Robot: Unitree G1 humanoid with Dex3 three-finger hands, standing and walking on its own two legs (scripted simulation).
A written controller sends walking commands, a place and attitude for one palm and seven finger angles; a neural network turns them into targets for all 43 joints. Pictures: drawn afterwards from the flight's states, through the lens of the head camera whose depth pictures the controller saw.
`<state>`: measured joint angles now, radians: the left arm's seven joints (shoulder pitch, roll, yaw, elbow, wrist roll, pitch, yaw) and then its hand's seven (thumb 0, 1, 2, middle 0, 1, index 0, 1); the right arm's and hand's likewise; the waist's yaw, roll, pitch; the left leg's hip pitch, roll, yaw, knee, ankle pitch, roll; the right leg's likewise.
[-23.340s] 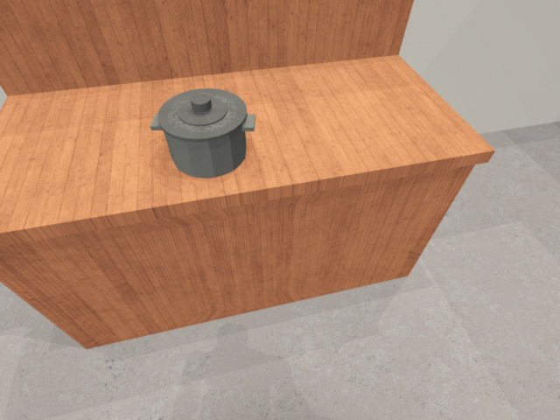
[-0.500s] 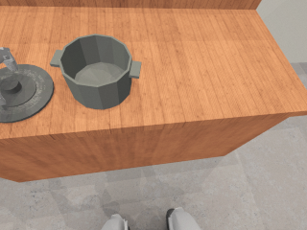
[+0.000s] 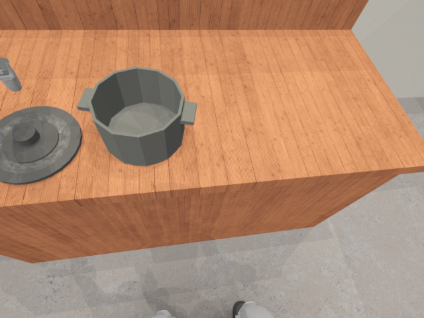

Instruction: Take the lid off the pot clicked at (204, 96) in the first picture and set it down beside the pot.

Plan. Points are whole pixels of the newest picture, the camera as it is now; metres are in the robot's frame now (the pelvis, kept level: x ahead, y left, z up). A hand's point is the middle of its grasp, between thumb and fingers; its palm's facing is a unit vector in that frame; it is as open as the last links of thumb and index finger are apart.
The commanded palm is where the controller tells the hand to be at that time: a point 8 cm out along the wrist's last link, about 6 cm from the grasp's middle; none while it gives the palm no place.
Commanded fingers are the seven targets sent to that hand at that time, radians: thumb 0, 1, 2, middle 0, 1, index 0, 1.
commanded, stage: raise the empty hand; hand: left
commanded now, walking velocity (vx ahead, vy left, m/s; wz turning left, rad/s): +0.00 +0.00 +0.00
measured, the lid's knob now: (26, 135) +0.49 +0.35 -0.01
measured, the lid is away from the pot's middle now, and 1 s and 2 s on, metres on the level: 0.23 0.23 0.23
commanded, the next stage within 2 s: draw the hand back to the body in 0.42 s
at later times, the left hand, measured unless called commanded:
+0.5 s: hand out of the picture +0.46 +0.36 +0.14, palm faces -0.41 -0.11 -0.91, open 10.9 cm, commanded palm +0.49 +0.35 +0.19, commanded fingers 0.00 0.10 0.41 -0.28 -0.99 -0.28 -0.99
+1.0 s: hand out of the picture +0.41 +0.34 +0.14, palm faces -0.35 -0.10 -0.93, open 10.9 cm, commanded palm +0.40 +0.33 +0.19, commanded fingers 0.00 0.10 0.41 -0.28 -0.99 -0.28 -0.99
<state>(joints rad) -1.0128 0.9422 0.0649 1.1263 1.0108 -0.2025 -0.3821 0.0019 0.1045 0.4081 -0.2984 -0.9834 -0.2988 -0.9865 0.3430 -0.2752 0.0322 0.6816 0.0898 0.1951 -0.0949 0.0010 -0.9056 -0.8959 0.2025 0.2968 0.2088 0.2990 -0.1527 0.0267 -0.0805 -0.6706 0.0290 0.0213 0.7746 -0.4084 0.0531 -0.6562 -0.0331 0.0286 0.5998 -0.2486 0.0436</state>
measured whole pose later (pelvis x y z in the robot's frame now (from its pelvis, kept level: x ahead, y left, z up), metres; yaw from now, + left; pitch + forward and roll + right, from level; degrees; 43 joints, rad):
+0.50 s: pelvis +0.01 +0.00 +0.01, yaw +1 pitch +15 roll -3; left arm -1.03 0.92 0.00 1.09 0.98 -0.17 -0.44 0.00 0.10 0.41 -0.30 -0.98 -0.30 -0.99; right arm 0.31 -0.29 0.02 0.69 0.10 0.19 -0.08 0.00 -0.91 -0.90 0.20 0.30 0.21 0.30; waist -0.11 0.03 -0.07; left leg -0.55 0.02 0.02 0.68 -0.38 0.05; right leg -0.54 -0.05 0.02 0.51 -0.23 0.05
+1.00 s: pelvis +0.01 -0.01 +0.02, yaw +2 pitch +10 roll -2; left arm -0.74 0.84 0.09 0.82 0.91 -0.18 -0.41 0.00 0.10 0.41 -0.30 -0.98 -0.30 -0.99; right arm 0.26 -0.27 0.00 0.64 0.08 0.22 -0.04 0.00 -0.91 -0.90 0.20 0.30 0.21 0.30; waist -0.07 0.04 -0.06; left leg -0.44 0.00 0.01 0.60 -0.34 0.04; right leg -0.43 -0.06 0.00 0.46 -0.22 0.05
